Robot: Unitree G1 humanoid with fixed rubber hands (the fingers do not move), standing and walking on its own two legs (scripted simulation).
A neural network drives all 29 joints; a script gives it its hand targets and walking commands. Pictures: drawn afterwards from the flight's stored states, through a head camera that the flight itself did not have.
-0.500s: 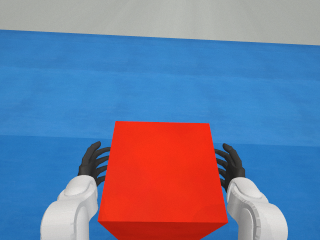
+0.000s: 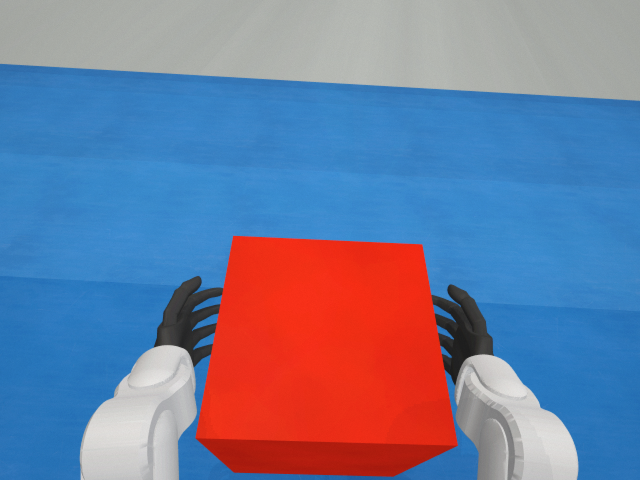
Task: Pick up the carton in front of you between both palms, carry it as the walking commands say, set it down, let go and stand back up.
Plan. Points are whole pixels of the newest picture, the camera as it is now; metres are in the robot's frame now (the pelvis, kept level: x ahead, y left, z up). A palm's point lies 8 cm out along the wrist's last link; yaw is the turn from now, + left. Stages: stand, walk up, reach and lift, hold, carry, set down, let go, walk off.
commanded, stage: carry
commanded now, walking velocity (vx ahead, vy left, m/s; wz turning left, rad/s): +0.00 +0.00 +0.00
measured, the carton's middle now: (320, 367) +0.25 +0.00 +0.03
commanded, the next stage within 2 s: hold in 2.00 s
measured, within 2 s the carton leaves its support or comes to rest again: neither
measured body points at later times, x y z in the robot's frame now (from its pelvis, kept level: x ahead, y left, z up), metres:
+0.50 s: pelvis +0.17 +0.00 +0.02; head +0.15 +0.01 +0.46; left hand +0.42 +0.16 +0.11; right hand +0.42 -0.15 +0.11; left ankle +0.15 +0.12 -0.72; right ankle +0.14 -0.09 -0.72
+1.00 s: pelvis +0.19 +0.02 +0.01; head +0.16 +0.02 +0.46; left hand +0.44 +0.17 +0.09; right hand +0.43 -0.13 +0.09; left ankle +0.15 +0.12 -0.72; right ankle +0.14 -0.09 -0.72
